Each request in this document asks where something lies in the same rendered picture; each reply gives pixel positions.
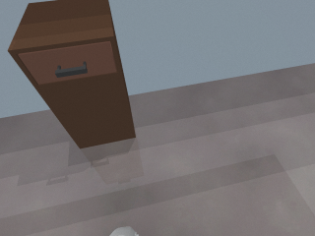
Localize handle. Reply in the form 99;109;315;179
55;61;88;78

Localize cabinet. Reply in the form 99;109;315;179
7;0;136;149

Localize drawer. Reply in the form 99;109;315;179
18;41;116;85

